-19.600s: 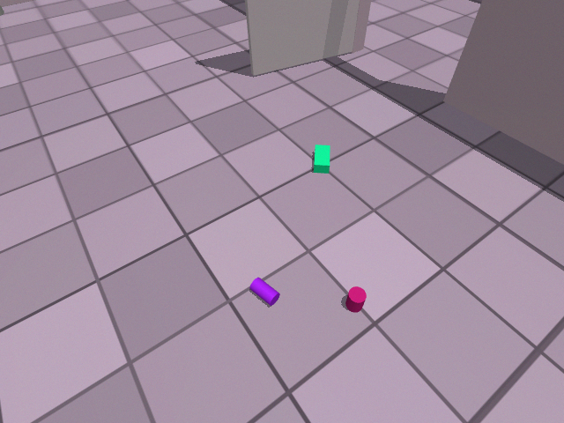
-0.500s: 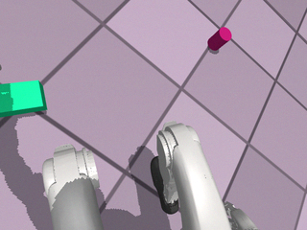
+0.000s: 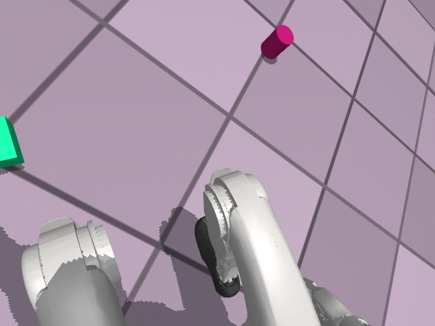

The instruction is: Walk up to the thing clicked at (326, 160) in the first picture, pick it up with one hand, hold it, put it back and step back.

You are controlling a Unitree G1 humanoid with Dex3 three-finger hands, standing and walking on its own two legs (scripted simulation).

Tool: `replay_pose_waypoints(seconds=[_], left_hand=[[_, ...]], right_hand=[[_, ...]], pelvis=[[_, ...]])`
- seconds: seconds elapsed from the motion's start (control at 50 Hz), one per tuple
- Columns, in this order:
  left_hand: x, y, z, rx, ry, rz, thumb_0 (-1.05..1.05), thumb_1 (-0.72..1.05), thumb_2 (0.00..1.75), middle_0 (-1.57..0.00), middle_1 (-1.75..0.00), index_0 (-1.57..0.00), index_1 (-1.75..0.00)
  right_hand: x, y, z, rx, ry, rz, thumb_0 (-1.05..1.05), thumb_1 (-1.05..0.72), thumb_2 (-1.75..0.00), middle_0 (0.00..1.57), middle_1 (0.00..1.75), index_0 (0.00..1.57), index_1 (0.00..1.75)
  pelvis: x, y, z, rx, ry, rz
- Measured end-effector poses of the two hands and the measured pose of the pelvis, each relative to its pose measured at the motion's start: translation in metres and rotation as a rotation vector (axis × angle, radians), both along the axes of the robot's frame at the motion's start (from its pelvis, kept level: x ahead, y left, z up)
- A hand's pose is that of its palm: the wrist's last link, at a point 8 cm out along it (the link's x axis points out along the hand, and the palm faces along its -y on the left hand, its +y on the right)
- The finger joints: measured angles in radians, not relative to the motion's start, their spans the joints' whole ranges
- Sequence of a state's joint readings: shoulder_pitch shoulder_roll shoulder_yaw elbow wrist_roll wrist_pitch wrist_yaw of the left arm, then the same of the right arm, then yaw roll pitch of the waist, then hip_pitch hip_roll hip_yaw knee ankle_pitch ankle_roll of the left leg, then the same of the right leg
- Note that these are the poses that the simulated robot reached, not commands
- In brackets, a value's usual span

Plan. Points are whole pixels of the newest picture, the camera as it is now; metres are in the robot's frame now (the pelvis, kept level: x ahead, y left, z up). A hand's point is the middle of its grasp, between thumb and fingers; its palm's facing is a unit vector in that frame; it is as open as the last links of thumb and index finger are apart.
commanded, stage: rest palm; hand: left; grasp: from above
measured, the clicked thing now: out of the picture +0.46 +0.33 -0.27
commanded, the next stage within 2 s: close in 0.68 s
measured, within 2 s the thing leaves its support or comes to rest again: neither
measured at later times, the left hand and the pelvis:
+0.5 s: hand out of the picture +0.45 +0.33 -0.25, palm faces -0.46 -0.16 -0.87, open 14.2 cm; pelvis +0.01 +0.00 -0.01, yaw -2 degrees
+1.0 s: hand out of the picture +0.45 +0.32 -0.25, palm faces -0.43 -0.11 -0.90, open 13.3 cm; pelvis +0.01 +0.01 -0.01, yaw -3 degrees
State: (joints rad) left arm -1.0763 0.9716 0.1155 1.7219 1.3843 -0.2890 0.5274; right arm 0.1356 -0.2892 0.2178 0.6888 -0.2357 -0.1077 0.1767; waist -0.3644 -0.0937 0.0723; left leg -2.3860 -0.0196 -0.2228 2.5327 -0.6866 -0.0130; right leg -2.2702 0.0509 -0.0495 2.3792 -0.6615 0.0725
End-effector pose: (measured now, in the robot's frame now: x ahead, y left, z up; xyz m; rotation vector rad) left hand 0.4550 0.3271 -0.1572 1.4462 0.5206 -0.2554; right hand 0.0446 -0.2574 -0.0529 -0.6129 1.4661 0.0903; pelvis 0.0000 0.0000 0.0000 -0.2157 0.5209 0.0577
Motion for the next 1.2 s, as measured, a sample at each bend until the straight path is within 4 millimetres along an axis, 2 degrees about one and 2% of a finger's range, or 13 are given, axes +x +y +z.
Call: replay_pose_waypoints(seconds=[0.14, 0.34, 0.56, 0.82, 1.2], left_hand=[[0.006, 0.002, -0.013, -0.003, -0.011, 0.015, 0.0, -0.52, 1.0, -0.09, -1.02, -0.08, -1.02], [0.011, 0.005, -0.028, -0.008, -0.012, 0.034, 0.0, -0.53, 1.02, -0.09, -1.0, -0.07, -1.0], [0.001, 0.01, -0.031, -0.015, -0.002, 0.032, 0.0, -0.54, 1.03, -0.09, -0.99, -0.07, -1.0], [0.0, -0.001, -0.034, -0.021, -0.023, -0.022, 0.0, -0.52, 1.02, -0.1, -1.01, -0.08, -1.02], [0.006, 0.002, -0.039, -0.001, -0.014, 0.061, 0.0, -0.26, 0.8, -0.24, -0.94, -0.26, -0.91]], right_hand=[[-0.006, 0.002, 0.003, -0.001, 0.028, 0.017, 0.0, -0.9, -0.9, 0.2, 0.3, 0.2, 0.3], [0.008, 0.004, 0.005, 0.006, 0.037, 0.061, 0.0, -0.9, -0.9, 0.2, 0.3, 0.2, 0.3], [0.023, 0.008, 0.001, 0.022, 0.015, 0.112, 0.0, -0.9, -0.9, 0.2, 0.3, 0.2, 0.3], [0.02, 0.012, 0.002, 0.031, 0.005, 0.138, 0.0, -0.9, -0.91, 0.2, 0.3, 0.2, 0.3], [0.011, 0.007, 0.004, 0.053, 0.028, 0.142, 0.0, -0.9, -0.9, 0.2, 0.3, 0.2, 0.3]], pelvis=[[0.005, 0.002, -0.004, -0.01, -0.007, -0.011], [0.011, 0.004, -0.006, -0.029, -0.011, -0.019], [0.009, 0.005, -0.007, -0.037, -0.029, -0.022], [0.006, 0.007, -0.01, -0.043, -0.054, -0.029], [0.006, 0.005, -0.01, -0.039, -0.05, -0.037]])
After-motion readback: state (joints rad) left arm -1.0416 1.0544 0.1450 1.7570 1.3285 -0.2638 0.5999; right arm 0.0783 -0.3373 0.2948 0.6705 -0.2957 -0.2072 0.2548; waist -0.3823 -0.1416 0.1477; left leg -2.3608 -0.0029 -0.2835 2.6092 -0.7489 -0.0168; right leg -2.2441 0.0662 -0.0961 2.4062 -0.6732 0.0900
